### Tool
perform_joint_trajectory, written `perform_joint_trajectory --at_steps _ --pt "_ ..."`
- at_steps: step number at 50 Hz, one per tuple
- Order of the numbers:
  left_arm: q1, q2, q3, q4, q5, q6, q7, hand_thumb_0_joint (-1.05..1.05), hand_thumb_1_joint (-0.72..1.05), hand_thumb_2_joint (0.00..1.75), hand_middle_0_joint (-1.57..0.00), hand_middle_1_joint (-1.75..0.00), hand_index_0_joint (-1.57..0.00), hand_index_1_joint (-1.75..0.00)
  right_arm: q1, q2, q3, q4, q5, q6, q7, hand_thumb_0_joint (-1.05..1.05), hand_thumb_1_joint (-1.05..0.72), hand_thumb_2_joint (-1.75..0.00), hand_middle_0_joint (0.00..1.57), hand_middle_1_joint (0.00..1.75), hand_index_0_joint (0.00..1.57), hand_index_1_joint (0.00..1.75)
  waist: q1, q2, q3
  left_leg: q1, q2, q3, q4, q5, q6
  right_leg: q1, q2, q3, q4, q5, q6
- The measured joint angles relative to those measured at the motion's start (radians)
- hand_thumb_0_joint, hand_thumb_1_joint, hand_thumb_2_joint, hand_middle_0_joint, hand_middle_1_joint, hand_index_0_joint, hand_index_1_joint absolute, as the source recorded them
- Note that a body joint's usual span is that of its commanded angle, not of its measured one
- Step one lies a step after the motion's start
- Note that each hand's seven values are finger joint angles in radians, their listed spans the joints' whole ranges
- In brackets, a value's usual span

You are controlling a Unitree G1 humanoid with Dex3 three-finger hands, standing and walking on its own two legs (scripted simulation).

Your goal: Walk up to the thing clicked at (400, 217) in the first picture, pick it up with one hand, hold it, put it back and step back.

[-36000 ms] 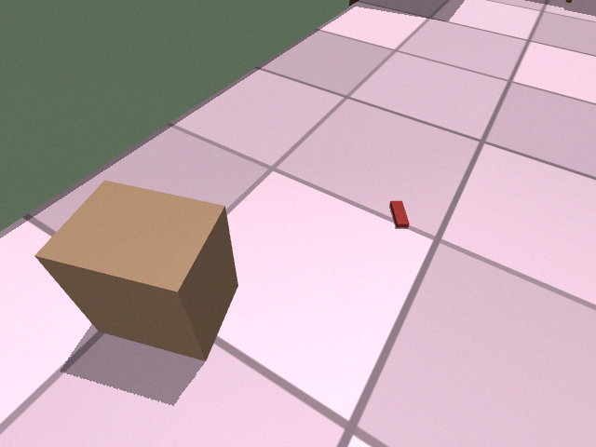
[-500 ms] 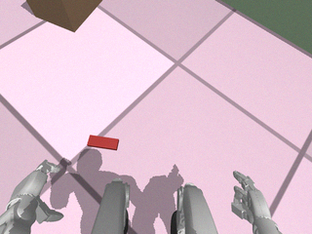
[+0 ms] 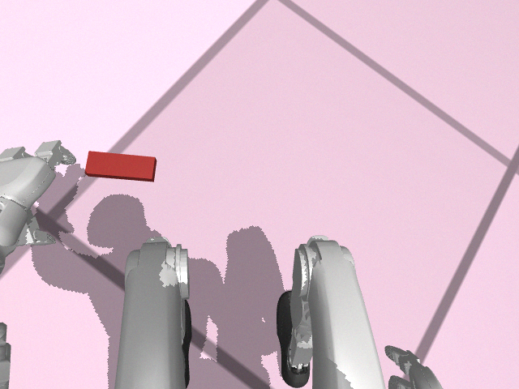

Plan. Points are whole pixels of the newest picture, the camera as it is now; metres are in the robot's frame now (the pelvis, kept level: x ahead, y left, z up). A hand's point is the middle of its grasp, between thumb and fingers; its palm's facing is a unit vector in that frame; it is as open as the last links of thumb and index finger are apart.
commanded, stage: rise first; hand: left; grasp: from above
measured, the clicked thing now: (122, 166) +0.52 +0.30 -0.38
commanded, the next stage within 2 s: none
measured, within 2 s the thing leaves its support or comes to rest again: neither
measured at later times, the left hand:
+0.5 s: hand (61, 184) +0.43 +0.34 -0.21, palm faces -0.49 -0.04 -0.87, open 14.3 cm
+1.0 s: hand (77, 175) +0.45 +0.33 -0.25, palm faces -0.48 -0.04 -0.87, open 14.2 cm
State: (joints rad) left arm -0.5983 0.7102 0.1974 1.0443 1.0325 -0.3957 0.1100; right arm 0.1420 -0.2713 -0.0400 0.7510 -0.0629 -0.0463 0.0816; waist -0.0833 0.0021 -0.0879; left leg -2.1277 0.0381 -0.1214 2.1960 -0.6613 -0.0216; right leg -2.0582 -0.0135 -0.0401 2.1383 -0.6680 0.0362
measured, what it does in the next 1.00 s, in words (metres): lowers itself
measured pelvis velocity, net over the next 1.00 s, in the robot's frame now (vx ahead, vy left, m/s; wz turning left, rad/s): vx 0.01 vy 0.00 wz -0.06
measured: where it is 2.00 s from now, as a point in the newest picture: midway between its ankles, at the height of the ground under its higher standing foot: (235, 357)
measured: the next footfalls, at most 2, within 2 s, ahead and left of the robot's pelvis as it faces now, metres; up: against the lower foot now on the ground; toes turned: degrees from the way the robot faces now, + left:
none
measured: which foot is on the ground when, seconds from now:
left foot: down 0.00-1.00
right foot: down 0.00-1.00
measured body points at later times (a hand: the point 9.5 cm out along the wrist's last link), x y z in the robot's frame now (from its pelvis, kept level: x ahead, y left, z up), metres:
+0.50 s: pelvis +0.00 +0.01 -0.06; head +0.23 +0.09 +0.32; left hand +0.45 +0.34 -0.16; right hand +0.08 -0.27 -0.17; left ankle +0.09 +0.13 -0.36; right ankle +0.10 -0.13 -0.36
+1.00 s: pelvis +0.01 +0.00 -0.08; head +0.25 +0.08 +0.29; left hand +0.48 +0.33 -0.20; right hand +0.06 -0.28 -0.18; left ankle +0.09 +0.13 -0.36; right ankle +0.10 -0.13 -0.36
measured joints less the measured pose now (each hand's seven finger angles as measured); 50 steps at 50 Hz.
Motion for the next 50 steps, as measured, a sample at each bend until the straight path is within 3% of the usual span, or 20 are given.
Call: perform_joint_trajectory --at_steps 5,8,18,27,36,50 --pt "-0.071 0.041 0.015 0.1 0.097 -0.023 0.077 0.0 -0.52 1.05 -0.1 -0.96 -0.08 -0.98 0.004 0.002 0.01 0.01 -0.027 0.032 0.013 0.01 -0.87 -0.89 0.21 0.3 0.21 0.3 -0.029 -0.005 0.007 -0.057 -0.004 -0.01 0.064 0.001 0.006 -0.048 0.004 -0.003 0.054 0.002 0.006" --pt "-0.113 0.063 0.003 0.139 0.146 -0.021 0.103 0.0 -0.52 1.06 -0.09 -0.95 -0.07 -0.97 0.002 0.003 0.013 0.011 -0.038 0.045 0.018 0.0 -0.87 -0.89 0.21 0.3 0.21 0.3 -0.04 -0.008 0.01 -0.086 -0.008 -0.015 0.093 0.003 0.01 -0.07 0.003 -0.004 0.078 0.002 0.009" --pt "-0.21 0.118 -0.031 0.258 0.258 -0.032 0.152 0.0 -0.53 1.05 -0.08 -0.93 -0.06 -0.95 -0.03 0.009 0.04 0.015 -0.07 0.073 0.031 0.0 -0.88 -0.89 0.21 0.3 0.21 0.3 -0.073 -0.026 0.021 -0.143 -0.017 -0.027 0.163 -0.002 0.015 -0.113 0.004 -0.008 0.138 -0.007 0.016" --pt "-0.255 0.163 -0.028 0.324 0.344 -0.075 0.212 0.0 -0.53 1.04 -0.08 -0.93 -0.06 -0.94 -0.057 0.022 0.077 0.024 -0.1 0.092 0.042 0.0 -0.89 -0.89 0.21 0.3 0.21 0.3 -0.099 -0.046 0.034 -0.182 -0.019 -0.042 0.219 -0.012 0.012 -0.147 0.01 -0.015 0.186 -0.014 0.015" --pt "-0.303 0.187 -0.024 0.393 0.366 -0.05 0.271 0.0 -0.53 1.03 -0.08 -0.95 -0.07 -0.96 -0.064 0.026 0.096 0.023 -0.131 0.077 0.046 0.0 -0.9 -0.89 0.21 0.3 0.21 0.3 -0.118 -0.052 0.057 -0.216 -0.02 -0.051 0.258 -0.014 0.008 -0.183 0.018 -0.017 0.223 -0.012 0.019" --pt "-0.313 0.211 -0.014 0.401 0.335 -0.022 0.252 0.0 -0.53 1.02 -0.08 -0.97 -0.07 -0.97 -0.055 0.006 0.117 0.016 -0.153 0.071 0.051 0.0 -0.9 -0.89 0.21 0.3 0.21 0.3 -0.141 -0.053 0.084 -0.23 -0.022 -0.072 0.282 -0.03 -0.005 -0.199 0.021 -0.03 0.241 -0.022 0.023"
